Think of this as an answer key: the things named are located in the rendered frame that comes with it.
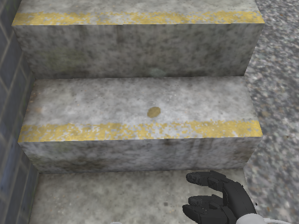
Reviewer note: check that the robot right forearm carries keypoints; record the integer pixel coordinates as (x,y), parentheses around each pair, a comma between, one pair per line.
(251,219)

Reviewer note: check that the robot right hand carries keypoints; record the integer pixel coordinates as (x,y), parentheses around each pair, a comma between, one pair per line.
(235,201)

